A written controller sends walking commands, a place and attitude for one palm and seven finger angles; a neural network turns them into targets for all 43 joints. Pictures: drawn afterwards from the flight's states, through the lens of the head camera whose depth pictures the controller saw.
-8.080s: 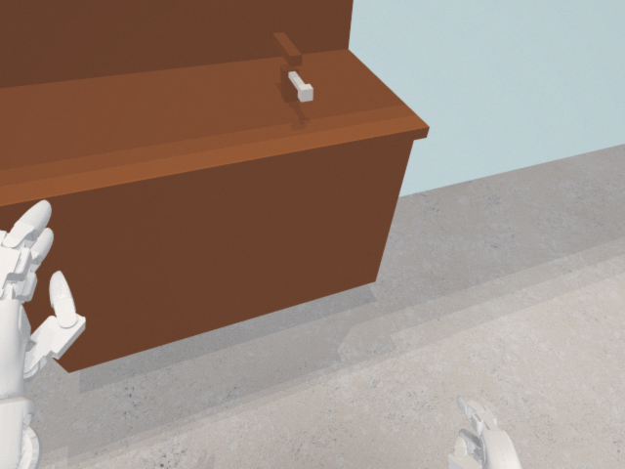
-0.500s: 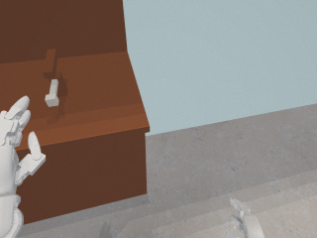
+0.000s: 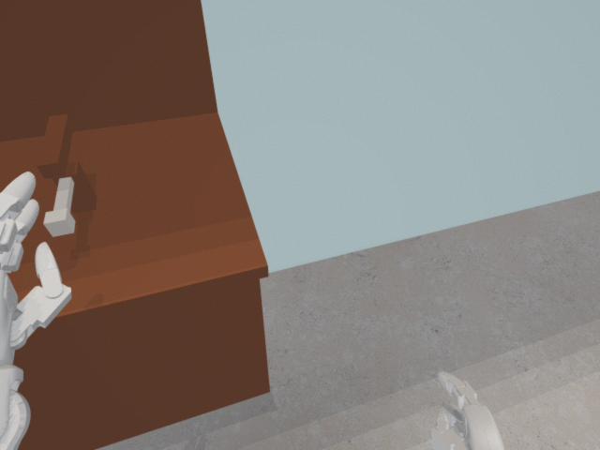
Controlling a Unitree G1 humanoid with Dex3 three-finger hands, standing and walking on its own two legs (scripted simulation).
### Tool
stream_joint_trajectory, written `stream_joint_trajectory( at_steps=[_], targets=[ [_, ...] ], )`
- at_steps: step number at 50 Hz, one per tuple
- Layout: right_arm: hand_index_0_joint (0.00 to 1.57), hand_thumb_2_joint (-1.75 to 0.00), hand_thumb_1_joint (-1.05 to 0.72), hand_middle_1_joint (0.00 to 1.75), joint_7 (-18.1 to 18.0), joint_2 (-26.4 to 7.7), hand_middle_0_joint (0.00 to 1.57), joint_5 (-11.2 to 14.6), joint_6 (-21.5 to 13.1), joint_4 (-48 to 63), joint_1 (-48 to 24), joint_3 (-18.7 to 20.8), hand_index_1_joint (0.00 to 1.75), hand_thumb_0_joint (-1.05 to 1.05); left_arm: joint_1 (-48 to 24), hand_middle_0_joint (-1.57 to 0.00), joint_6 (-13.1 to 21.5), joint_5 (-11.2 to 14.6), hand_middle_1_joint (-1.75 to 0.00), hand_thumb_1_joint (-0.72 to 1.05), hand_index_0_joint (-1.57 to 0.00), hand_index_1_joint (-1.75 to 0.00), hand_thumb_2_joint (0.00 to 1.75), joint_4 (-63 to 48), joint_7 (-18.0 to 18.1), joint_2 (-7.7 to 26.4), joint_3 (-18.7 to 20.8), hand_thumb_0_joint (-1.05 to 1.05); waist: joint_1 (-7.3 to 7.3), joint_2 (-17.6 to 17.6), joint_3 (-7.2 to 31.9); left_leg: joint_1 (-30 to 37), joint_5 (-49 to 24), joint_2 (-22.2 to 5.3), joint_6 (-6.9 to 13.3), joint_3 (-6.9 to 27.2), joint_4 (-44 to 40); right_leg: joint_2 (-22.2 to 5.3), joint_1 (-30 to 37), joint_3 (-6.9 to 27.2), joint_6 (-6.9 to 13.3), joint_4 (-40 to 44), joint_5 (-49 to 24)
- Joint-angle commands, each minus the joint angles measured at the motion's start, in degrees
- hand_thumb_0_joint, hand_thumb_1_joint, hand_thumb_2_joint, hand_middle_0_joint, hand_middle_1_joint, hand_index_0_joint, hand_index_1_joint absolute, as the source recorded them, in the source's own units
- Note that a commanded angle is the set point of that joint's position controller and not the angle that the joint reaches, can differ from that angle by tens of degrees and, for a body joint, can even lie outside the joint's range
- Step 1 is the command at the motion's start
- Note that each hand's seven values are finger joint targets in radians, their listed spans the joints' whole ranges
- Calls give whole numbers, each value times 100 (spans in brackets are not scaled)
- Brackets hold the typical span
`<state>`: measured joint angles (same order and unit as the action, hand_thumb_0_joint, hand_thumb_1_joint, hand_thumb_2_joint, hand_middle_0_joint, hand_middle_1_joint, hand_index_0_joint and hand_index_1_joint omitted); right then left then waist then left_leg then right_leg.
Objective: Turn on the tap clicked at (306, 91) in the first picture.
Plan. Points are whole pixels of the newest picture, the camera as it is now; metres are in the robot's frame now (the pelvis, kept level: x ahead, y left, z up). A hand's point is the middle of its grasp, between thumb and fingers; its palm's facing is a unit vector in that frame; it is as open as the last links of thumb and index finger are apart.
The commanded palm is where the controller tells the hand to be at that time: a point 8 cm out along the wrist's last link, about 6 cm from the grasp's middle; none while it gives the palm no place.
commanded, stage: shuffle to correct the standing spot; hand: left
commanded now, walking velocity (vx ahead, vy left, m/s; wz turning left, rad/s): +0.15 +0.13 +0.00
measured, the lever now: (60, 222) +0.39 +0.38 +0.08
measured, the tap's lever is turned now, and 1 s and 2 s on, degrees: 0 0 0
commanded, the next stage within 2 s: come to a stop and stand still in 0.28 s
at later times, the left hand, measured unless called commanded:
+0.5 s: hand (57, 222) +0.30 +0.29 +0.18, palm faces +0.40 -0.81 -0.43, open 7.4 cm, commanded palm +0.23 +0.32 +0.19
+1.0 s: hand (62, 215) +0.31 +0.29 +0.18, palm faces +0.36 -0.87 -0.33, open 7.4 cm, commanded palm +0.25 +0.34 +0.19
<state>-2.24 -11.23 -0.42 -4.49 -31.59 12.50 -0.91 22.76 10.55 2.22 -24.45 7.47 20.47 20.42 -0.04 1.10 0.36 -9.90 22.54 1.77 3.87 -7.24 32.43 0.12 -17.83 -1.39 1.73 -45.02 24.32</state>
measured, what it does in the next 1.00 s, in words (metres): walks ahead: left foot, then right foot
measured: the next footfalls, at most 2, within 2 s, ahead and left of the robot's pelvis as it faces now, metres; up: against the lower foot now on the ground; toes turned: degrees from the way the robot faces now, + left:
left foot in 0.38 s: +0.13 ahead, +0.18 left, +0.00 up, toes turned -1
right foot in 0.54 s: +0.11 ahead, -0.05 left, +0.00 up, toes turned -2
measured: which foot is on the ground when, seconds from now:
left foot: down 0.00-0.08, up 0.10-0.36, down 0.38-1.00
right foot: down 0.00-0.40, up 0.42-0.52, down 0.54-1.00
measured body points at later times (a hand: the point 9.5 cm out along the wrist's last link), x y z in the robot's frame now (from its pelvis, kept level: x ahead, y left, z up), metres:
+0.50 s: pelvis +0.07 +0.05 -0.01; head +0.09 +0.05 +0.44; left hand +0.27 +0.33 +0.20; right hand +0.24 -0.18 -0.09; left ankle +0.13 +0.19 -0.73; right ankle +0.05 -0.06 -0.72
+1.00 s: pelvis +0.09 +0.06 +0.01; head +0.10 +0.08 +0.46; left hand +0.29 +0.34 +0.20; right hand +0.26 -0.16 -0.05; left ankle +0.13 +0.19 -0.73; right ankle +0.07 -0.05 -0.73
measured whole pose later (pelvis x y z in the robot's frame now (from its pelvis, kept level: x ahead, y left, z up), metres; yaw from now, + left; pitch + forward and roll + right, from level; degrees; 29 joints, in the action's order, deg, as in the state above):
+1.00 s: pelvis +0.09 +0.06 +0.01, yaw -1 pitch +0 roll -1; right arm -3.7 -10.7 0.1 -5.5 -32.7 11.1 -1.1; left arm 24.7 7.7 2.6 -29.4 8.0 19.7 17.8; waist -0.1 0.9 -0.8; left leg -16.0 10.0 -3.5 -1.3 -2.0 25.7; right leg 0.8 -9.9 -2.3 0.4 -23.2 13.8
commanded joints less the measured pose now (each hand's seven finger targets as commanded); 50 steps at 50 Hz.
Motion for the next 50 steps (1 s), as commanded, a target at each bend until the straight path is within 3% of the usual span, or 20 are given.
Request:
stream_joint_trajectory(
  at_steps=[1, 2, 3, 4, 5, 6, 8, 12, 16, 17, 19, 20, 22, 25, 27, 29, 31, 37, 43, 50],
  targets=[
    [20, -90, -90, 30, 6, -815, 20, 38, -272, 854, -479, 266, 30, 0, -101, -20, 381, -13, -30, 90, -20, -30, 90, -1315, 85, 1125, 726, 0, -69, -900, 302, 73, -3457, -1294, 136, 890, -484, -73, 162, -482, 70, 1015, -651],
    [20, -90, -90, 30, 6, -812, 20, 49, -228, 851, -502, 270, 30, 0, -10, -20, 399, -21, -30, 90, -20, -30, 90, -1238, 102, 1100, 770, 0, -147, -696, 440, -789, -3140, -1099, 25, 726, 146, -61, 1287, -402, 163, 1566, -1265],
    [20, -90, -90, 30, 14, -757, 20, 74, -190, 855, -523, 292, 30, 0, 124, -20, 415, -28, -30, 90, -20, -30, 90, -1123, 107, 1168, 844, 0, -233, 97, 708, -1743, -2451, -672, -55, 354, 1483, -586, 2347, 574, 476, 1742, -1958],
    [20, -90, -90, 30, 24, -714, 20, 86, -197, 913, -535, 379, 30, 0, 128, -20, 418, 44, -30, 90, -20, -30, 90, -1077, 85, 1247, 931, 0, -195, 1280, 809, -2692, -698, -11, -277, 71, 3174, -1850, 2593, 2701, 1169, 2265, -2629],
    [20, -90, -90, 30, 72, -839, 20, 33, -185, 864, -491, 403, 30, 0, -87, -20, 512, 121, -30, 90, -20, -30, 90, -1134, 75, 1182, 952, 0, -112, 990, 686, -2988, 494, -99, -370, 783, 4078, -2465, 2069, 3378, 1400, 2773, -2095],
    [20, -90, -90, 30, 117, -866, 20, 51, -151, 815, -506, 436, 30, 0, -104, -20, 525, 93, -30, 90, -20, -30, 90, -1119, 36, 1139, 921, 0, -79, 747, 250, -3083, 546, -296, -400, 1185, 4353, -2441, 1467, 3551, 1407, 2948, -1381],
    [20, -90, -90, 30, 167, -755, 20, 74, -61, 705, -477, 330, 30, 0, 127, -20, 630, 72, -30, 90, -20, -30, 90, -1265, 5, 1114, 880, 0, -75, 50, -189, -3139, 202, -754, -408, 1445, 4054, -2242, 852, 2480, 1251, 2763, -1723],
    [20, -90, -90, 30, 94, -551, 20, 42, -128, 592, -541, 232, 30, 0, -376, -20, 755, -27, -30, 90, -20, -30, 90, -1607, 33, 1119, 733, 0, -22, 318, 228, -1550, -796, -703, -356, 638, 1804, -1450, 250, 533, 642, 2439, -2782],
    [20, -90, -90, 30, -47, -561, 20, 35, -402, 556, -497, 395, 30, 0, -195, -20, 636, -41, -30, 90, -20, -30, 90, -1586, 120, 1135, 742, 0, -91, 240, 584, -3, -1792, -154, -317, -96, -258, -1087, 651, 290, 251, 1537, -2957],
    [20, -90, -90, 30, -61, -593, 20, 59, -420, 592, -425, 422, 30, 0, -215, -20, 649, -32, -30, 90, -20, -30, 90, -1750, 117, 1162, 773, 0, -65, 20, 807, 289, -1912, -165, -261, 39, -471, -953, 731, 152, 109, 979, -2876],
    [20, -90, -90, 30, -65, -807, 20, 121, -417, 693, -380, 532, 30, 0, -181, -20, 710, 7, -30, 90, -20, -30, 90, -1908, 114, 1223, 928, 0, -15, -1155, 1159, 1127, -2970, -1333, 485, 1677, -512, -289, -409, -209, -284, -623, -1090],
    [20, -90, -90, 30, -21, -798, 20, 134, -421, 728, -390, 540, 30, 0, -255, -20, 746, 2, -30, 90, -20, -30, 90, -1798, 101, 1177, 880, 0, -43, -1318, 1079, 889, -2936, -1784, 808, 2375, -946, -53, -784, -80, -254, -1311, 778],
    [20, -90, -90, 30, -38, -630, 20, 104, -430, 618, -463, 411, 30, 0, -202, -20, 637, 17, -30, 90, -20, -30, 90, -1614, 102, 1192, 941, 0, -40, -1324, 632, 419, -3596, -1839, 877, 2315, -974, -232, -777, 76, -238, -864, 914],
    [20, -90, -90, 30, 38, -649, 20, 169, -490, 616, -458, 342, 30, 0, -48, -20, 558, -24, -30, 90, -20, -30, 90, -1657, 127, 1050, 869, 0, -74, -1133, 700, -383, -2934, -1380, 214, 1192, -581, -150, 637, -115, -206, 1193, -534],
    [20, -90, -90, 30, 38, -560, 20, 130, -489, 701, -504, 258, 30, 0, 157, -20, 522, -56, -30, 90, -20, -30, 90, -1756, 130, 1167, 922, 0, -63, -518, 727, -778, -1954, -870, -199, 713, -148, -333, 1095, 363, -108, 2117, -2041],
    [20, -90, -90, 30, 57, -479, 20, 94, -512, 666, -435, 259, 30, 0, 112, -20, 420, 46, -30, 90, -20, -30, 90, -1625, 94, 966, 735, 0, -17, 400, 506, -660, -1126, -351, -529, 481, 185, -807, 495, 1098, 185, 2433, -2257],
    [20, -90, -90, 30, 22, -551, 20, 91, -438, 594, -495, 288, 30, 0, 206, -20, 301, 79, -30, 90, -20, -30, 90, -1353, 89, 982, 758, 0, -8, 639, 242, -471, -1325, -372, -572, 579, 287, -863, 74, 1164, 322, 2549, -2108],
    [20, -90, -90, 30, -207, -553, 20, 83, -340, 583, -555, 185, 30, 0, -482, -20, 191, 84, -30, 90, -20, -30, 90, -1172, 52, 976, 590, 0, -84, -644, 548, -49, -2441, -899, -369, 952, -990, -54, 454, 129, -253, 2032, -1818],
    [20, -90, -90, 30, -211, -628, 20, 92, -437, 665, -538, 240, 30, 0, -657, -20, 151, 15, -30, 90, -20, -30, 90, -1793, 106, 825, 235, 0, -83, -894, 958, 137, -2499, -766, -391, 822, -1052, -6, 902, 99, -237, 2202, -2063],
    [20, -90, -90, 30, -209, -626, 20, 75, -290, 726, -538, 255, 30, 0, 299, -20, 90, 93, -30, 90, -20, -30, 90, -1609, 185, 1057, 672, 0, -89, -695, 849, -111, -2141, -495, -500, 628, -1018, -104, 1038, 170, -172, 2607, -2190]
  ],
)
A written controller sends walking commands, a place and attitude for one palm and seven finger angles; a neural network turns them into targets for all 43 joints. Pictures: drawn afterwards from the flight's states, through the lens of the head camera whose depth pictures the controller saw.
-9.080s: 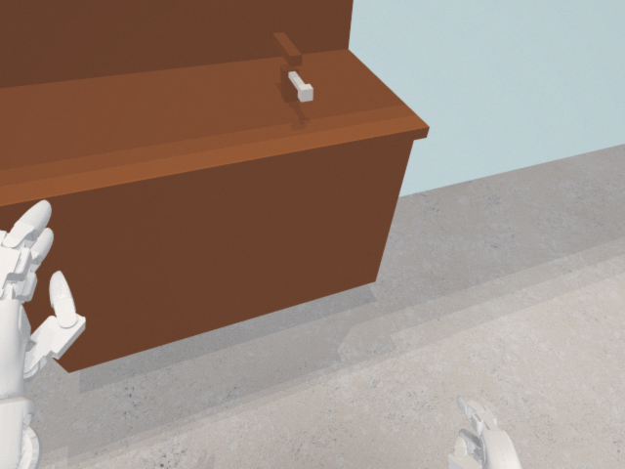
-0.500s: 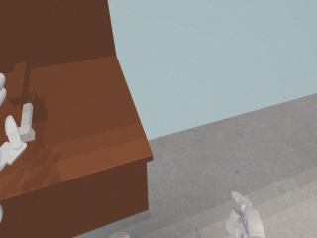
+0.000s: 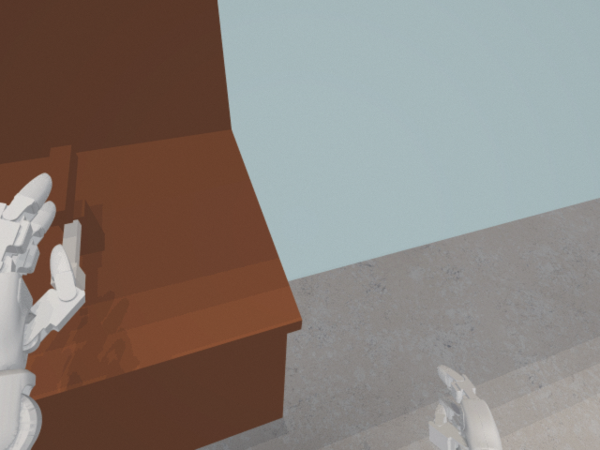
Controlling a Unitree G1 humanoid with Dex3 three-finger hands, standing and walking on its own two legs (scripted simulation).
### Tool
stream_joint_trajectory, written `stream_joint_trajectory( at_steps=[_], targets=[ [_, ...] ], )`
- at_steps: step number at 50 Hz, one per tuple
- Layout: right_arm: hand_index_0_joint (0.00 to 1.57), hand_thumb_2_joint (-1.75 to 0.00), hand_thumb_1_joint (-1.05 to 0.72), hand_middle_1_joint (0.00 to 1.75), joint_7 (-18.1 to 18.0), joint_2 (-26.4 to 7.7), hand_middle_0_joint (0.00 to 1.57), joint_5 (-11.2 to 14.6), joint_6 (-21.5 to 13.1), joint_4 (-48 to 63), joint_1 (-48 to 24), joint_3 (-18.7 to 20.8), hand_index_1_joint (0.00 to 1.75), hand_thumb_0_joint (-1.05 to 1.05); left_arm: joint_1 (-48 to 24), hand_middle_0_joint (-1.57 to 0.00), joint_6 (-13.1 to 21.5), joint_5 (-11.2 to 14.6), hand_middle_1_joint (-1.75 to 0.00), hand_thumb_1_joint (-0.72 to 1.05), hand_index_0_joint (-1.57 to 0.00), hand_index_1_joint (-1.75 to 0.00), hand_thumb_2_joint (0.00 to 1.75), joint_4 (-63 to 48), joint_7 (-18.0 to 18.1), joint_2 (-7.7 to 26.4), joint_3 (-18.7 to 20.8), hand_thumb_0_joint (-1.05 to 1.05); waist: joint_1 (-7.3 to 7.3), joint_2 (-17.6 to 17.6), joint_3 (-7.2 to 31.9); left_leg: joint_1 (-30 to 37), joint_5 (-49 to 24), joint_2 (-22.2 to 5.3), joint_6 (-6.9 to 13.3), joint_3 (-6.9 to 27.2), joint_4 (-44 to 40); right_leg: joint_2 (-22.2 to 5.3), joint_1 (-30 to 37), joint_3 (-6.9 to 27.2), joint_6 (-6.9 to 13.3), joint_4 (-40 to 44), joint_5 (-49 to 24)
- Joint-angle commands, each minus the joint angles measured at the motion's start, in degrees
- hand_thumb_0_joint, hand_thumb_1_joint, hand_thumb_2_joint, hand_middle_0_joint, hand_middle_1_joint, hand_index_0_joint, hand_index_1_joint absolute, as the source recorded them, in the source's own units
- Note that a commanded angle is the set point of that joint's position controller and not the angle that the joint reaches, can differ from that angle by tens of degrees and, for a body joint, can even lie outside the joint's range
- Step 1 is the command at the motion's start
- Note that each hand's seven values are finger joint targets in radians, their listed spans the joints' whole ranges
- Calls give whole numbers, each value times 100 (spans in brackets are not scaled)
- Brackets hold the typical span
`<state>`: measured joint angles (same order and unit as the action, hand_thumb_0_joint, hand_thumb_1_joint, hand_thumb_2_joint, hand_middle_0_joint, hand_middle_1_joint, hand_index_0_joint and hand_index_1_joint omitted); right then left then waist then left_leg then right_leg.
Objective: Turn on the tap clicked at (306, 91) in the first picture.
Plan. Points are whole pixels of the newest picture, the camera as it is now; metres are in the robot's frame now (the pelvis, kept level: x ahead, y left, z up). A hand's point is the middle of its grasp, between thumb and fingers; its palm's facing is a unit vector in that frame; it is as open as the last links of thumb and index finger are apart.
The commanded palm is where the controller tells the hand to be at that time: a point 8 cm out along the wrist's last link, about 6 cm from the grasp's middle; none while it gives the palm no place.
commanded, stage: come to a stop and stand still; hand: left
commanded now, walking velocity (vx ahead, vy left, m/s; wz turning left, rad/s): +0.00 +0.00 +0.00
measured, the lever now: (68, 279) +0.29 +0.32 +0.07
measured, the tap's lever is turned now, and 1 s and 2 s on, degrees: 0 0 0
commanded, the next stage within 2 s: look again from close up in 0.86 s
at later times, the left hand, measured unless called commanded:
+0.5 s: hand (39, 301) +0.22 +0.28 +0.14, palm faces +0.34 -0.86 -0.39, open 7.4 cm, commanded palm +0.16 +0.31 +0.17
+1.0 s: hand (33, 276) +0.24 +0.28 +0.17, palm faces +0.40 -0.85 -0.35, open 7.4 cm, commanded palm +0.18 +0.32 +0.17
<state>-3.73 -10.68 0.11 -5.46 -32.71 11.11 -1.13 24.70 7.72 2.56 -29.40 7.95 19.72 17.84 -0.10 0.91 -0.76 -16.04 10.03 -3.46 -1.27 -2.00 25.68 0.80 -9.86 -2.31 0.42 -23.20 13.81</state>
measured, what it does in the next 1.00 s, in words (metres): stands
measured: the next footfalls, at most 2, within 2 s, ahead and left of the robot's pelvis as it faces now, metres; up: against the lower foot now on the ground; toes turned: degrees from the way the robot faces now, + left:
none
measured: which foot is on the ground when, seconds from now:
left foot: down 0.00-1.00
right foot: down 0.00-1.00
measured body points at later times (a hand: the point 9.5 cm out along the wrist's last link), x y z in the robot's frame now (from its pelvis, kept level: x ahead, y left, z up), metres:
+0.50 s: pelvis -0.01 +0.03 +0.00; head +0.02 +0.07 +0.44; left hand +0.20 +0.33 +0.16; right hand +0.15 -0.20 -0.07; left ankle +0.04 +0.13 -0.74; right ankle -0.02 -0.11 -0.74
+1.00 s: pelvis +0.01 +0.04 +0.00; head +0.05 +0.07 +0.45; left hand +0.21 +0.33 +0.19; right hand +0.20 -0.18 -0.07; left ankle +0.04 +0.13 -0.74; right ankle -0.02 -0.11 -0.74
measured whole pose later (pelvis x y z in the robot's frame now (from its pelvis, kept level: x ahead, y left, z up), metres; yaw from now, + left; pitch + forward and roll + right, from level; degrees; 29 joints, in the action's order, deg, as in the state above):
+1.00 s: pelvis +0.01 +0.04 +0.00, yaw +0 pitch +0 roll -1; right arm -1.9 -10.3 0.1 -6.9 -32.6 9.8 -1.2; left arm 22.8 10.9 2.0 -30.6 7.1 20.9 20.7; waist -2.0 2.5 -4.1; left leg -15.1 12.7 -1.1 1.9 -3.7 27.8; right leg -1.8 -7.9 -0.9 -2.4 -22.6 14.5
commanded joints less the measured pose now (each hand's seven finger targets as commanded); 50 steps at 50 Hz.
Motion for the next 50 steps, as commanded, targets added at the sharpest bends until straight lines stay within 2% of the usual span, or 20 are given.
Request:
stream_joint_trajectory(
  at_steps=[1, 3, 4, 5, 6, 8, 11, 15, 16, 17, 20, 21, 23, 26, 28, 33, 37, 41, 46, 50],
  targets=[
    [20, -90, -90, 30, -80, -685, 20, 20, -168, 841, -421, 279, 30, 0, 216, -20, 347, 82, -30, 90, -20, -30, 90, -937, 127, 1163, 998, 0, -75, -550, 824, 501, -767, 36, 4, 89, -376, -175, 120, 278, -39, 515, -1066],
    [20, -90, -90, 30, -93, -689, 20, 36, -107, 831, -394, 266, 30, 0, 122, -20, 335, 98, -30, 90, -20, -30, 90, -783, 113, 1037, 890, 0, -49, -466, 715, 458, -560, 49, 9, 107, -449, -165, 74, 276, -44, 594, -888],
    [20, -90, -90, 30, -56, -1033, 20, -244, -413, 869, 111, 434, 30, 0, -6026, -20, 984, -745, -30, 90, -20, -30, 90, -2224, -62, 5549, 3980, 0, -219, 390, -685, -376, -646, -259, 239, -34, 447, -755, -1122, 827, -254, 1179, -1301],
    [20, -90, -90, 30, -29, -333, 20, -21, -399, 415, -218, 195, 30, 0, -2750, -20, 721, -218, -30, 90, -20, -30, 90, 1227, -314, 2062, 1690, 0, -29, 543, 464, 470, -844, 302, 263, 97, 114, -808, -753, 859, 309, 605, -1431],
    [20, -90, -90, 30, 26, -600, 20, 67, -347, 662, -409, 403, 30, 0, -1846, -20, 644, -4, -30, 90, -20, -30, 90, 601, -237, 1644, 1518, 0, -250, -168, 484, 998, -988, 140, 149, -74, 52, -619, -669, 1000, 246, 401, -2081],
    [20, -90, -90, 30, 79, -860, 20, 95, -444, 794, -155, 476, 30, 0, -968, -20, 648, 39, -30, 90, -20, -30, 90, 609, -348, 974, 658, 0, -269, -765, 869, 1007, -884, -62, 248, -71, -48, -585, -267, 795, -15, 116, -1531],
    [20, -90, -90, 30, 287, -747, 20, 164, -480, 927, -432, 393, 30, 0, -199, -20, 582, 71, -30, 90, -20, -30, 90, -248, -361, 380, -45, 0, -261, -427, 853, 905, -313, -177, 310, 47, -237, -414, -236, 604, -103, 234, -532],
    [20, -90, -90, 30, 184, -792, 20, 78, -473, 1054, -498, 377, 30, 0, -198, -20, 568, -50, -30, 90, -20, -30, 90, -683, -196, 1242, 768, 0, -203, 857, 414, 554, 822, 58, 237, 45, -127, -455, -774, 737, 36, 899, 1038],
    [20, -90, -90, 30, 117, -821, 20, 61, -423, 1023, -582, 367, 30, 0, -434, -20, 582, -68, -30, 90, -20, -30, 90, -988, -115, 1694, 1203, 0, -176, 705, 387, 712, 757, 72, 218, 27, -104, -473, -978, 730, 80, 916, 1234],
    [20, -90, -90, 30, 67, -775, 20, 22, -419, 1052, -570, 346, 30, 0, -555, -20, 626, -44, -30, 90, -20, -30, 90, -974, -105, 1580, 1227, 0, -114, 635, 332, 627, 841, 74, 245, 91, -174, -480, -971, 638, 93, 860, 1355],
    [20, -90, -90, 30, 15, -779, 20, 28, -466, 1001, -556, 340, 30, 0, -968, -20, 767, -24, -30, 90, -20, -30, 90, -1315, -43, 1506, 1238, 0, -103, -580, 293, 434, 962, -101, 313, 267, -664, -177, -489, 501, 64, 345, 579],
    [20, -90, -90, 30, -14, -798, 20, 20, -488, 989, -603, 335, 30, 0, -1167, -20, 788, -49, -30, 90, -20, -30, 90, -1524, -6, 1693, 1378, 0, -119, -1030, 375, 294, 1100, -222, 346, 410, -848, -124, -215, 379, 29, 92, 350],
    [20, -90, -90, 30, 24, -754, 20, 24, -592, 972, -506, 322, 30, 0, -1202, -20, 863, -73, -30, 90, -20, -30, 90, -1457, -10, 1463, 1233, 0, -157, -1333, 507, 68, 1264, -345, 426, 518, -974, -72, 245, 233, 30, -180, 35],
    [20, -90, -90, 30, 114, -731, 20, 18, -762, 871, -453, 315, 30, 0, -883, -20, 916, -95, -30, 90, -20, -30, 90, -1315, -61, 1034, 889, 0, -138, -1251, 720, 422, 699, -310, 387, 468, -785, -131, 224, 205, 57, -107, -328],
    [20, -90, -90, 30, 186, -774, 20, 13, -772, 799, -322, 346, 30, 0, -540, -20, 882, -115, -30, 90, -20, -30, 90, -1157, -76, 855, 707, 0, -131, -870, 750, 484, 233, -281, 361, 455, -599, -169, 186, 246, 42, 9, -535],
    [20, -90, -90, 30, 236, -810, 20, 18, -593, 713, -271, 381, 30, 0, -167, -20, 717, -125, -30, 90, -20, -30, 90, -734, -83, 809, 692, 0, -105, -381, 795, 702, -1037, -230, 243, 308, -305, -233, 75, 222, -7, 103, -1141],
    [20, -90, -90, 30, 148, -785, 20, 22, -449, 761, -398, 349, 30, 0, -534, -20, 677, -83, -30, 90, -20, -30, 90, -817, -76, 1035, 892, 0, -89, -294, 703, 702, -1067, -188, 235, 254, -328, -251, 98, 182, -26, 142, -1162],
    [20, -90, -90, 30, 92, -720, 20, 40, -435, 855, -564, 307, 30, 0, -849, -20, 699, -50, -30, 90, -20, -30, 90, -1409, -41, 1256, 1001, 0, -113, -557, 832, 889, -1123, -149, 269, 222, -270, -290, 216, 217, -9, 123, -1318],
    [20, -90, -90, 30, 105, -730, 20, 39, -465, 835, -535, 342, 30, 0, -531, -20, 688, -52, -30, 90, -20, -30, 90, -1481, -3, 1087, 872, 0, -133, -703, 1046, 1076, -1337, -170, 276, 227, -166, -321, 295, 249, 17, 100, -1445],
    [20, -90, -90, 30, 130, -758, 20, 46, -375, 837, -437, 356, 30, 0, -314, -20, 632, -34, -30, 90, -20, -30, 90, -1051, -14, 933, 783, 0, -124, -573, 837, 847, -999, -183, 270, 251, -239, -353, 269, 260, 9, 201, -1297]
  ],
)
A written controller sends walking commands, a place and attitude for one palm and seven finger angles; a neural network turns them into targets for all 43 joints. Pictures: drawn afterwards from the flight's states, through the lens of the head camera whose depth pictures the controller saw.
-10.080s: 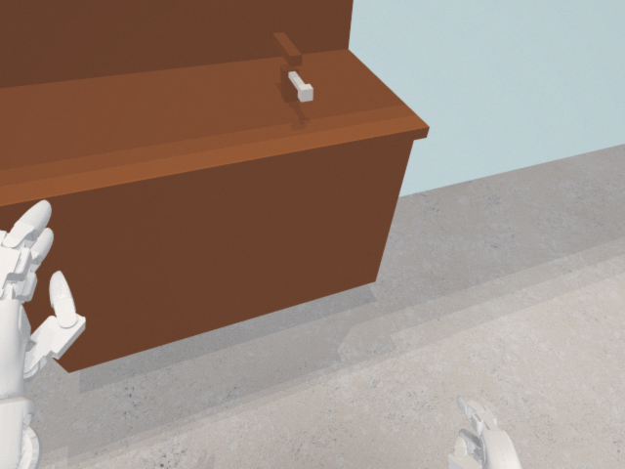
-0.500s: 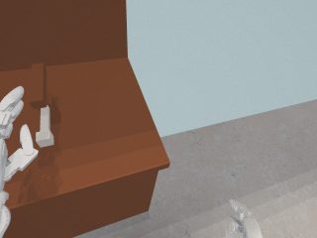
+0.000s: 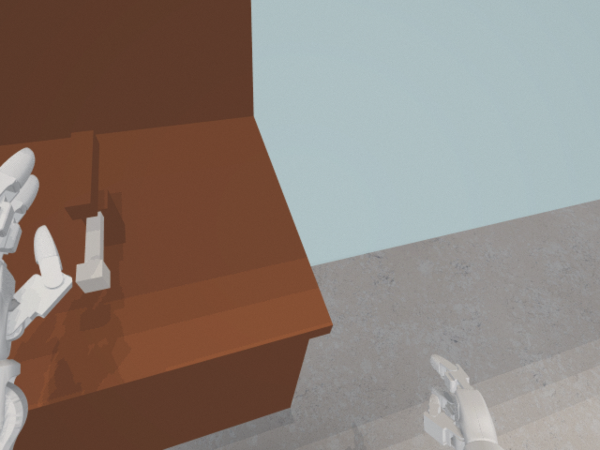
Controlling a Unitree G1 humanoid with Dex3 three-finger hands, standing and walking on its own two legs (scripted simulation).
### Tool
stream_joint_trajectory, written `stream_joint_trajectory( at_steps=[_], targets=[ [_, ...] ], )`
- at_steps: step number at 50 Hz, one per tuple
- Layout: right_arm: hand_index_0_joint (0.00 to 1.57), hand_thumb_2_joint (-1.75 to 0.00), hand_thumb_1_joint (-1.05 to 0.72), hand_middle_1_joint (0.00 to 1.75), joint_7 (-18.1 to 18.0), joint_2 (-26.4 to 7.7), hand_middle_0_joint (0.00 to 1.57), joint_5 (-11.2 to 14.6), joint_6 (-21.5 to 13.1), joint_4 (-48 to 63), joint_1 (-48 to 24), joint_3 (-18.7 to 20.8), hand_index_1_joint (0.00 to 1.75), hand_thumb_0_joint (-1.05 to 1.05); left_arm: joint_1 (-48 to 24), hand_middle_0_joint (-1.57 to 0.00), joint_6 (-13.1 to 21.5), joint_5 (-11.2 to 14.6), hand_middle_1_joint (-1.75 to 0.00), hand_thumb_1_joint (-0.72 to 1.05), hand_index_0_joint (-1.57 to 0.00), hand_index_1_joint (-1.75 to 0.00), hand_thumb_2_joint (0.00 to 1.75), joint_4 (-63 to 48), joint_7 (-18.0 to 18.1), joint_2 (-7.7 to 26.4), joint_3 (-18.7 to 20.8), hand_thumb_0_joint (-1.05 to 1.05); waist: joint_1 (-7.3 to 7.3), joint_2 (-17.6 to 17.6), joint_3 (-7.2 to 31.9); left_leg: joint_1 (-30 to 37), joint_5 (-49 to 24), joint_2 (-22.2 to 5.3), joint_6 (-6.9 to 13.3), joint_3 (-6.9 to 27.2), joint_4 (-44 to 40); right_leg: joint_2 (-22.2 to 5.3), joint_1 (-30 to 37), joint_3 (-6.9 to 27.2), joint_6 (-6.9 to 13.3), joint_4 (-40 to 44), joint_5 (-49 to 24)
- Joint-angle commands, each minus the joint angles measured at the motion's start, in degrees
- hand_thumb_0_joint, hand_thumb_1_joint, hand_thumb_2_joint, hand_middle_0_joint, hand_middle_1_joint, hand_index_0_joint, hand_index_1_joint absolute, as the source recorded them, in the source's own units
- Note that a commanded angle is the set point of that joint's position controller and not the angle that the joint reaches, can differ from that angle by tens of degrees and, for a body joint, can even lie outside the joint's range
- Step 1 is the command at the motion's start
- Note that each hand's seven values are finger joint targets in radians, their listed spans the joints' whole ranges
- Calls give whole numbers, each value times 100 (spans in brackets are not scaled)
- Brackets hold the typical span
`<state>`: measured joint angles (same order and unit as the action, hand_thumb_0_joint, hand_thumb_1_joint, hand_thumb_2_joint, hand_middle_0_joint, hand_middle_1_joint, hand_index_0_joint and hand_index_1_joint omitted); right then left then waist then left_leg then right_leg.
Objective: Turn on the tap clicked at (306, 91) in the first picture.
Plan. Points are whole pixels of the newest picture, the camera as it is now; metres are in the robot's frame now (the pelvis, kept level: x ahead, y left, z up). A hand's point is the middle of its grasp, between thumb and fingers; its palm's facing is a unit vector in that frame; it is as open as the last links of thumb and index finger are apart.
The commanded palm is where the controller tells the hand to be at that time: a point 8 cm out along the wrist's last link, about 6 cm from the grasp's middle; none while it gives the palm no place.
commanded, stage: look again from close up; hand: left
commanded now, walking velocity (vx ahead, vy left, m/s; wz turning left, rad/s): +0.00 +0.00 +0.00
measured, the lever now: (93, 276) +0.28 +0.28 +0.07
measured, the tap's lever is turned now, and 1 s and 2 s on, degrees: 0 0 0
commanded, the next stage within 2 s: shuffle to correct the standing spot in 0.22 s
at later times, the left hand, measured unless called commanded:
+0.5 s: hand (76, 286) +0.22 +0.24 +0.16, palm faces +0.39 -0.84 -0.38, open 7.4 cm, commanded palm +0.16 +0.27 +0.17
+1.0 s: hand (63, 343) +0.17 +0.23 +0.15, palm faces +0.39 -0.83 -0.39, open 7.4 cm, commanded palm +0.12 +0.26 +0.17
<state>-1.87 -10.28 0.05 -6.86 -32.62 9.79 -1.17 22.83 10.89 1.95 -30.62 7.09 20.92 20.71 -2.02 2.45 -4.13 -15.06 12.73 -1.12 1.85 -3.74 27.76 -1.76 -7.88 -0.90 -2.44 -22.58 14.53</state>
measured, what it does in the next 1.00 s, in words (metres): stands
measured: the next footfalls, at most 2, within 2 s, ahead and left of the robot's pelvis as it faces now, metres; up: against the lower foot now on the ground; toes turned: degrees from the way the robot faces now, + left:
none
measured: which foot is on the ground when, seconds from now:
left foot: down 0.00-1.00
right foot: down 0.00-1.00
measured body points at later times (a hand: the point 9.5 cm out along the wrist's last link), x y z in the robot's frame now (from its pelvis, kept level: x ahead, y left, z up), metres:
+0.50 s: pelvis -0.01 -0.01 +0.00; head +0.03 +0.01 +0.45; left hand +0.19 +0.28 +0.18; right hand +0.17 -0.23 -0.07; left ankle +0.02 +0.09 -0.74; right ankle -0.03 -0.15 -0.74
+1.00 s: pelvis -0.04 -0.02 -0.01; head -0.02 +0.00 +0.44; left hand +0.15 +0.28 +0.17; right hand +0.10 -0.26 -0.09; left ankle -0.02 +0.08 -0.74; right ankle -0.03 -0.15 -0.74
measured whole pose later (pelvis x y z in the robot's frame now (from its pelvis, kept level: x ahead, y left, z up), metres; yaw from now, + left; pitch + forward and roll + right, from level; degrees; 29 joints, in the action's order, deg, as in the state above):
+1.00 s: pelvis -0.04 -0.02 -0.01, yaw -1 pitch +0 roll -1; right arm -3.6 -12.0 0.8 -4.7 -34.4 13.8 0.3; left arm 27.4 9.8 2.9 -27.8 7.9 21.3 21.8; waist -0.2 1.4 -2.9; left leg -16.5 14.1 0.1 1.6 -0.9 30.9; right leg -0.3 -14.5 -0.5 -0.8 -28.7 13.9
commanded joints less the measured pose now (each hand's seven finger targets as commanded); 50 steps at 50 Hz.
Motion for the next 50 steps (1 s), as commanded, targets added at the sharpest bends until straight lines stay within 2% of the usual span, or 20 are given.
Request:
stream_joint_trajectory(
  at_steps=[1, 8, 11, 14, 16, 17, 21, 26, 33, 35, 37, 39, 40, 41, 42, 45, 46, 48, 49, 50],
  targets=[
    [20, -90, -90, 30, -82, -795, 20, 57, -199, 794, -349, 352, 30, 0, -48, -20, 260, 26, -30, 90, -20, -30, 90, -727, 91, 833, 553, 0, 73, -580, 1077, 710, -1155, -402, -60, 412, -466, -102, 17, 139, 295, 226, -1351],
    [20, -90, -90, 30, -128, -810, 20, 85, -93, 887, -377, 367, 30, 0, -292, -20, 230, 52, -30, 90, -20, -30, 90, -734, 63, 863, 478, 0, 91, -396, 896, 529, -600, -350, -7, 410, -547, -166, -2, 197, 303, 356, -1151],
    [20, -90, -90, 30, -160, -818, 20, 86, -125, 864, -465, 361, 30, 0, -487, -20, 263, 32, -30, 90, -20, -30, 90, -1094, 102, 1012, 552, 0, 88, -529, 1008, 642, -694, -340, -9, 447, -548, -170, 48, 199, 316, 297, -1170],
    [20, -90, -90, 30, -145, -817, 20, 79, -157, 883, -387, 374, 30, 0, -336, -20, 291, 43, -30, 90, -20, -30, 90, -1133, 103, 942, 500, 0, 73, -684, 1052, 647, -816, -355, 12, 472, -544, -170, 136, 174, 320, 224, -1223],
    [20, -90, -90, 30, -159, -804, 20, 81, -147, 836, -415, 376, 30, 0, -216, -20, 276, 30, -30, 90, -20, -30, 90, -1069, 136, 1035, 628, 0, 69, -685, 1040, 654, -806, -358, -1, 449, -513, -182, 98, 196, 325, 261, -1208],
    [20, -90, -90, 30, -148, -807, 20, 73, -134, 860, -345, 360, 30, 0, -226, -20, 280, 62, -30, 90, -20, -30, 90, -1056, 120, 904, 517, 0, 86, -553, 979, 600, -860, -372, -14, 509, -577, -137, 95, 146, 311, 264, -1194],
    [20, -90, -90, 30, -158, -778, 20, 106, -107, 889, -372, 374, 30, 0, -67, -20, 261, 86, -30, 90, -20, -30, 90, -886, 99, 982, 654, 0, 53, -582, 862, 709, -1619, -595, -56, 510, -525, -89, -132, 119, 243, 132, -1407],
    [20, -90, -90, 30, -101, -771, 20, 116, -74, 957, -332, 403, 30, 0, -71, -20, 279, 110, -30, 90, -20, -30, 90, -958, 35, 934, 615, 0, 35, -753, 1073, 729, -2044, -882, -7, 513, -446, -62, -170, 62, 218, -189, -1308],
    [20, -90, -90, 30, -39, -769, 20, 74, -140, 1108, -305, 462, 30, 0, 8, -20, 484, 169, -30, 90, -20, -30, 90, -1609, -49, 1079, 773, 0, 2, -901, 1200, 165, -1750, -1072, 77, 563, -68, -154, -146, 87, 306, -423, -1309],
    [20, -90, -90, 30, -45, -741, 20, 54, -189, 1077, -248, 491, 30, 0, 130, -20, 593, 179, -30, 90, -20, -30, 90, -1556, -72, 1164, 921, 0, 32, -748, 1156, 4, -1166, -932, 21, 456, 192, -271, -294, 253, 383, -281, -1476],
    [20, -90, -90, 30, -60, -725, 20, 31, -162, 1003, -127, 507, 30, 0, 147, -20, 638, 211, -30, 90, -20, -30, 90, -1532, -84, 1105, 881, 0, 132, -211, 1149, 208, -472, -530, -117, 280, 587, -522, -827, 585, 570, 66, -1554],
    [20, -90, -90, 30, -77, -695, 20, 67, -177, 968, -96, 508, 30, 0, 239, -20, 615, 251, -30, 90, -20, -30, 90, -1304, -19, 1106, 905, 0, 162, 62, 1146, 408, 536, -91, -228, 190, 1195, -1031, -1337, 1233, 822, 501, -634],
    [20, -90, -90, 30, -85, -688, 20, 86, -135, 928, -100, 482, 30, 0, 337, -20, 530, 271, -30, 90, -20, -30, 90, -1180, 38, 1094, 892, 0, 146, 194, 1148, 419, 704, -12, -237, 256, 1474, -1256, -1491, 1496, 941, 711, 181],
    [20, -90, -90, 30, -119, -729, 20, 109, -95, 881, -139, 467, 30, 0, 471, -20, 407, 270, -30, 90, -20, -30, 90, -1065, 97, 1102, 927, 0, 134, 134, 1100, 528, 750, -13, -224, 353, 1546, -1311, -1671, 1628, 1028, 818, 687],
    [20, -90, -90, 30, -114, -691, 20, 83, -53, 881, -154, 389, 30, 0, 464, -20, 331, 269, -30, 90, -20, -30, 90, -1023, 117, 961, 784, 0, 170, 215, 1033, 387, 710, -46, -172, 400, 1222, -1231, -1476, 1374, 969, 732, 920],
    [20, -90, -90, 30, -181, -782, 20, 95, -129, 841, -295, 364, 30, 0, 238, -20, 234, 190, -30, 90, -20, -30, 90, -815, 171, 1004, 796, 0, 160, 245, 798, 291, 523, -171, -31, 580, -76, -626, -962, 819, 564, 314, 860],
    [20, -90, -90, 30, -227, -846, 20, 114, -146, 842, -408, 377, 30, 0, 154, -20, 208, 145, -30, 90, -20, -30, 90, -826, 198, 1041, 779, 0, 135, 19, 731, 345, 215, -363, 31, 797, -403, -406, -855, 638, 454, 114, 538],
    [20, -90, -90, 30, -232, -837, 20, 105, -158, 854, -375, 349, 30, 0, -1, -20, 250, 79, -30, 90, -20, -30, 90, -944, 185, 941, 647, 0, 132, -821, 749, -110, 874, -741, 236, 1406, -1021, -107, -417, 319, 280, -241, 528],
    [20, -90, -90, 30, -223, -825, 20, 104, -179, 852, -395, 334, 30, 0, -154, -20, 250, 25, -30, 90, -20, -30, 90, -962, 184, 915, 598, 0, 132, -983, 601, -545, 1248, -841, 307, 1592, -1225, -64, -101, 286, 262, -380, 359],
    [20, -90, -90, 30, -212, -811, 20, 105, -211, 845, -369, 336, 30, 0, -309, -20, 270, -26, -30, 90, -20, -30, 90, -1031, 180, 881, 530, 0, 125, -977, 543, -762, 1296, -820, 318, 1563, -1234, -76, 135, 288, 273, -340, 153]
  ],
)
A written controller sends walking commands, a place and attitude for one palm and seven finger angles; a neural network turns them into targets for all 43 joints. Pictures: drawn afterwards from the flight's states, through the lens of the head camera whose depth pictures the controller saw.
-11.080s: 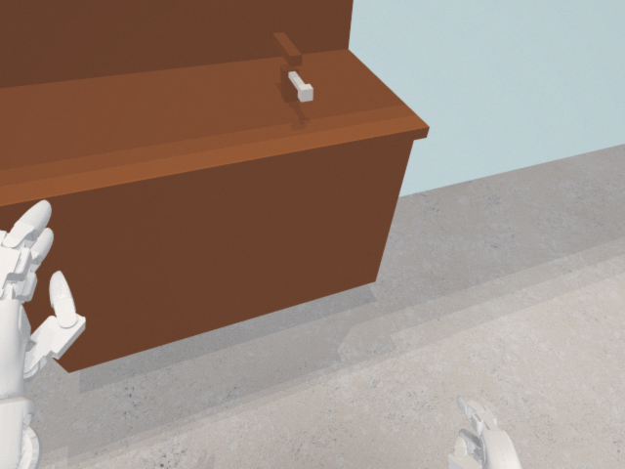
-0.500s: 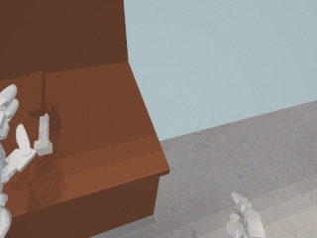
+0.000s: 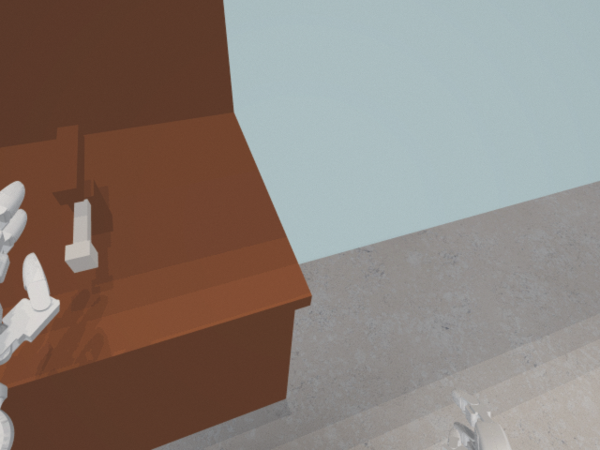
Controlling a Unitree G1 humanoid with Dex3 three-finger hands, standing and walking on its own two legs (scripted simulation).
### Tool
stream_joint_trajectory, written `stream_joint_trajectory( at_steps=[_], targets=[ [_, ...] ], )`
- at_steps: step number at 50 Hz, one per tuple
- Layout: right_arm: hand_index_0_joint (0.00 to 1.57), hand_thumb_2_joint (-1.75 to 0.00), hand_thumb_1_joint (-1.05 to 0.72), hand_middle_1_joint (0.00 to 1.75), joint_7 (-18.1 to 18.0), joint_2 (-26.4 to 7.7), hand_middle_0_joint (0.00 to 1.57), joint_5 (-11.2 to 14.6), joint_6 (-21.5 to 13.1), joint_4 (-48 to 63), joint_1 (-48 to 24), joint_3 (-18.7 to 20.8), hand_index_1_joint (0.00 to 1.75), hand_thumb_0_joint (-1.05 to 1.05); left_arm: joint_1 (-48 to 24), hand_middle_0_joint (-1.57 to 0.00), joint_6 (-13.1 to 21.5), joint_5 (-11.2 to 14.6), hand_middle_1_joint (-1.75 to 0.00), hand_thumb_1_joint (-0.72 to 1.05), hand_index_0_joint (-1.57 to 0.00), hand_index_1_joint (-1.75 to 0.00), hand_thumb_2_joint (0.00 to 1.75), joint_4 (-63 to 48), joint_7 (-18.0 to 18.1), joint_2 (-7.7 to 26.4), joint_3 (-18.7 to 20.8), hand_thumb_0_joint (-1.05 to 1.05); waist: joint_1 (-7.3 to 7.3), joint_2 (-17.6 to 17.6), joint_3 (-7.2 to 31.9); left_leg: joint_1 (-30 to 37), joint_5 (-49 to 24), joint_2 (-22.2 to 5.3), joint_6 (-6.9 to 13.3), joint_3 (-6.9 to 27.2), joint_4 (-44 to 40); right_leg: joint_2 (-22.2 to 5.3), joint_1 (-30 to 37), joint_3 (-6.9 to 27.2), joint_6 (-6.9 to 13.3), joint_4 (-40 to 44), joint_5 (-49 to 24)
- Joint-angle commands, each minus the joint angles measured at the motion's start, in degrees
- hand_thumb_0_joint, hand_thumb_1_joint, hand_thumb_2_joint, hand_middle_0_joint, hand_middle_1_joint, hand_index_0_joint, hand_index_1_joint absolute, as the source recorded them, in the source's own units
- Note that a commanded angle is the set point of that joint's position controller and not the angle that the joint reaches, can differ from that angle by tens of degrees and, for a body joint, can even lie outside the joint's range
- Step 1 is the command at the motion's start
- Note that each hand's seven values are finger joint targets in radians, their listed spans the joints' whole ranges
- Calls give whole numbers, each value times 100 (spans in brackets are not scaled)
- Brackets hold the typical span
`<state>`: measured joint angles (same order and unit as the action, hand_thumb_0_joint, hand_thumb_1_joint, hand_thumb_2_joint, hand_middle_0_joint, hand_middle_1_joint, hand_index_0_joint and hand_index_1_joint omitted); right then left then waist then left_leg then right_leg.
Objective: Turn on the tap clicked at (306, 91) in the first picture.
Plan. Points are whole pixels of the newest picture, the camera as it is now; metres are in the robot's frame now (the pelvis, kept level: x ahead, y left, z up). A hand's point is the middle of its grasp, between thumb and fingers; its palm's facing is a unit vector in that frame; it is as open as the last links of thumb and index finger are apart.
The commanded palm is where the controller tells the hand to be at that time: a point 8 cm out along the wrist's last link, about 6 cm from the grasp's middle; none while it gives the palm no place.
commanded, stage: come to a stop and stand still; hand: left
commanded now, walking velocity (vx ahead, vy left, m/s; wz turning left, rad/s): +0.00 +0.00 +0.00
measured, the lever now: (82, 256) +0.32 +0.31 +0.07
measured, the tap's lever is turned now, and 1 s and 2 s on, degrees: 0 0 0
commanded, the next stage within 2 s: look again from close up in 0.84 s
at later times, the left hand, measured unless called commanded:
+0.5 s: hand (14, 282) +0.23 +0.29 +0.17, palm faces +0.48 -0.81 -0.33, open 7.4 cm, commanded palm +0.17 +0.30 +0.18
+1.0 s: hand (55, 275) +0.24 +0.26 +0.17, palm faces +0.41 -0.84 -0.35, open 7.4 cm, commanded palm +0.18 +0.29 +0.18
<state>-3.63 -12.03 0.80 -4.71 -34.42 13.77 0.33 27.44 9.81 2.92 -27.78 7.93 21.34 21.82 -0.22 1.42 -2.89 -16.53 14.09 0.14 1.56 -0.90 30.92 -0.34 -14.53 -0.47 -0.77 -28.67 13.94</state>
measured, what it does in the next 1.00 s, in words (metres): stands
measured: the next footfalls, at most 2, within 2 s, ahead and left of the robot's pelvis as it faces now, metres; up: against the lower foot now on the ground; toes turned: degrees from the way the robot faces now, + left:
none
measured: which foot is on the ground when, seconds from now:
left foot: down 0.00-1.00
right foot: down 0.00-1.00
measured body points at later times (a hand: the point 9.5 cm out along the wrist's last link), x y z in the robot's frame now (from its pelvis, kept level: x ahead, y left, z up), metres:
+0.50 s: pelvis +0.01 +0.02 +0.00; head +0.03 +0.04 +0.45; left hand +0.20 +0.33 +0.19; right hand +0.20 -0.19 -0.07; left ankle +0.03 +0.10 -0.74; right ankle +0.02 -0.13 -0.73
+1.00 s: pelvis +0.02 +0.01 +0.01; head +0.05 +0.03 +0.46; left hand +0.21 +0.30 +0.19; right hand +0.20 -0.22 -0.07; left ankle +0.03 +0.10 -0.73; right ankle +0.02 -0.13 -0.73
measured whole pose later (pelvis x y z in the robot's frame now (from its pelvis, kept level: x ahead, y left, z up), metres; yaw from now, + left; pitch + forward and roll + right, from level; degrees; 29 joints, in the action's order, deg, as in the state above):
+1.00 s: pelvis +0.02 +0.01 +0.01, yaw +1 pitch -1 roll -1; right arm -2.0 -11.4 0.4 -5.2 -33.1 11.7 -0.7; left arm 24.6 11.4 2.4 -27.4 6.6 19.5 20.1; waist -1.5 1.2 -3.1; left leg -11.9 14.0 0.8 2.0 -0.4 26.7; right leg -1.0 -8.7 -1.0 -1.7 -22.4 12.9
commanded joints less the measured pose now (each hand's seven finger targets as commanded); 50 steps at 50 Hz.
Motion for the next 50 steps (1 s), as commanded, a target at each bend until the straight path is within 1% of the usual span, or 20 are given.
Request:
stream_joint_trajectory(
  at_steps=[1, 2, 3, 4, 5, 6, 8, 11, 13, 15, 16, 20, 22, 24, 27, 30, 31, 36, 43, 50],
  targets=[
    [20, -90, -90, 30, -42, -640, 20, 37, -455, 1028, -810, 185, 30, 0, -986, -20, 402, -161, -30, 90, -20, -30, 90, -1573, 116, 903, 404, 0, -41, -940, 428, -546, 949, -870, 307, 1159, -1493, -251, 881, 248, 130, 353, 39],
    [20, -90, -90, 30, 47, -795, 20, -342, -879, 713, 166, 147, 30, 0, -6370, -20, 1224, -1025, -30, 90, -20, -30, 90, -2532, 9, 5532, 3643, 0, -318, -179, -173, -843, -408, -630, 201, 286, -280, -554, -200, 565, 139, 976, -260],
    [20, -90, -90, 30, 103, -124, 20, -99, -873, 502, -441, -130, 30, 0, -3011, -20, 954, -333, -30, 90, -20, -30, 90, 710, -265, 1818, 1169, 0, -93, -34, 766, 337, -611, -69, 24, 411, -277, -659, -423, 687, 530, 842, -429],
    [20, -90, -90, 30, 135, -481, 20, -22, -926, 789, -417, 138, 30, 0, -1696, -20, 935, -136, -30, 90, -20, -30, 90, 121, -268, 1320, 740, 0, -289, -372, 541, 484, -737, -238, -106, 352, -464, -501, -84, 953, 448, 976, -700],
    [20, -90, -90, 30, 176, -668, 20, 1, -978, 841, -322, 222, 30, 0, -1596, -20, 902, -100, -30, 90, -20, -30, 90, 58, -285, 938, 385, 0, -193, -896, 925, 548, -682, -243, -102, 378, -736, -451, 365, 777, 416, 703, -478],
    [20, -90, -90, 30, 226, -586, 20, 70, -1018, 841, -497, 240, 30, 0, -1443, -20, 926, -23, -30, 90, -20, -30, 90, -126, -328, 407, -44, 0, -156, -1572, 1109, 684, -873, -401, -52, 399, -910, -346, 443, 544, 344, 359, -501],
    [20, -90, -90, 30, 386, -692, 20, 21, -986, 881, -470, 251, 30, 0, -1007, -20, 971, -51, -30, 90, -20, -30, 90, -740, -299, 605, 37, 0, -232, -1715, 1140, 151, -737, -627, 13, 615, -1162, -214, 766, 255, 235, 56, -341],
    [20, -90, -90, 30, 410, -628, 20, 47, -875, 945, -611, 202, 30, 0, -205, -20, 916, -24, -30, 90, -20, -30, 90, -767, -188, 938, 475, 0, -264, -702, 993, -296, 18, -616, 25, 592, -1286, -204, 1002, 129, 166, 172, -245],
    [20, -90, -90, 30, 340, -621, 20, 25, -795, 1025, -596, 197, 30, 0, -258, -20, 906, 10, -30, 90, -20, -30, 90, -813, -152, 1134, 781, 0, -214, 85, 930, -408, 314, -550, 6, 670, -1287, -219, 974, 136, 136, 368, -143],
    [20, -90, -90, 30, 234, -602, 20, 23, -747, 1041, -659, 196, 30, 0, -426, -20, 910, 52, -30, 90, -20, -30, 90, -734, -141, 1257, 1009, 0, -159, 336, 817, -241, 378, -467, -5, 640, -1224, -241, 752, 210, 127, 576, -59],
    [20, -90, -90, 30, 186, -612, 20, 17, -717, 1044, -724, 180, 30, 0, -729, -20, 914, 40, -30, 90, -20, -30, 90, -943, -121, 1434, 1147, 0, -126, 119, 780, -105, 294, -464, -32, 613, -1252, -218, 655, 195, 126, 546, -100],
    [20, -90, -90, 30, 121, -575, 20, 1, -772, 985, -659, 147, 30, 0, -1283, -20, 935, -3, -30, 90, -20, -30, 90, -923, -161, 1015, 679, 0, -112, -776, 790, 31, -40, -507, 19, 593, -1271, -218, 801, 136, 138, 402, -536],
    [20, -90, -90, 30, 127, -609, 20, -20, -827, 915, -641, 148, 30, 0, -1527, -20, 912, -46, -30, 90, -20, -30, 90, -1075, -157, 823, 391, 0, -93, -832, 915, 334, -542, -477, -26, 529, -1131, -232, 776, 101, 148, 432, -814],
    [20, -90, -90, 30, 176, -614, 20, -20, -851, 892, -614, 160, 30, 0, -1444, -20, 841, -94, -30, 90, -20, -30, 90, -1081, -145, 566, 63, 0, -103, -835, 1027, 642, -1079, -439, -67, 428, -948, -250, 744, 163, 163, 508, -1103],
    [20, -90, -90, 30, 211, -656, 20, -42, -781, 831, -631, 179, 30, 0, -1344, -20, 728, -159, -30, 90, -20, -30, 90, -984, -92, 469, -51, 0, -89, -702, 1002, 640, -1445, -403, -122, 395, -833, -248, 791, 155, 173, 591, -1342],
    [20, -90, -90, 30, 210, -641, 20, -39, -651, 909, -710, 178, 30, 0, -1095, -20, 656, -139, -30, 90, -20, -30, 90, -871, -64, 618, 160, 0, -116, -522, 924, 501, -1343, -352, -127, 392, -821, -274, 874, 222, 192, 684, -1374],
    [20, -90, -90, 30, 178, -627, 20, -41, -592, 905, -766, 176, 30, 0, -976, -20, 622, -129, -30, 90, -20, -30, 90, -832, -29, 830, 434, 0, -121, -406, 903, 514, -1341, -341, -146, 365, -811, -267, 874, 199, 194, 735, -1425],
    [20, -90, -90, 30, 123, -587, 20, -23, -417, 1076, -835, 159, 30, 0, -699, -20, 604, -5, -30, 90, -20, -30, 90, -1022, -62, 962, 685, 0, -113, -443, 907, 464, -1341, -307, -112, 343, -847, -269, 1021, 185, 192, 775, -1516],
    [20, -90, -90, 30, 120, -636, 20, 1, -400, 1126, -769, 184, 30, 0, -618, -20, 553, 12, -30, 90, -20, -30, 90, -1276, -87, 731, 382, 0, -101, -584, 1132, 766, -1984, -366, -100, 324, -754, -256, 1123, 82, 154, 619, -1865],
    [20, -90, -90, 30, 100, -659, 20, 6, -351, 1056, -725, 211, 30, 0, -667, -20, 492, -41, -30, 90, -20, -30, 90, -1104, -45, 750, 370, 0, -107, -510, 961, 621, -1548, -390, -88, 369, -876, -270, 1085, 74, 139, 648, -1508]
  ],
)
